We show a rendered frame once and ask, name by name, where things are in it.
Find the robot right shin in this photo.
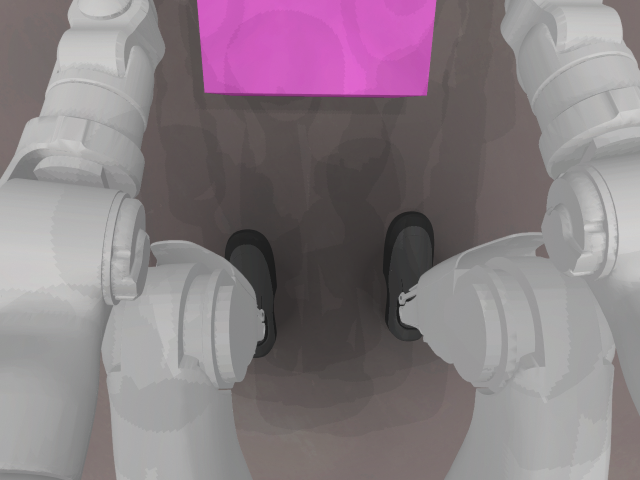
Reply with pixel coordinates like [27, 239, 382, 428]
[399, 232, 616, 364]

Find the robot left upper arm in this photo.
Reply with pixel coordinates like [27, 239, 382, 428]
[0, 178, 150, 480]

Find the robot right upper arm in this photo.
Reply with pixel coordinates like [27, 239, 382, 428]
[541, 154, 640, 416]

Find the right robot foot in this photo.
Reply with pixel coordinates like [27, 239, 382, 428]
[383, 211, 434, 341]

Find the robot right forearm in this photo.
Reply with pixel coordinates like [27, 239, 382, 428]
[500, 0, 640, 180]

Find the carton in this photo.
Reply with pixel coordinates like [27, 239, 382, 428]
[197, 0, 436, 98]

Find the robot left forearm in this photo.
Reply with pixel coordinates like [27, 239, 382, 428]
[0, 0, 165, 199]

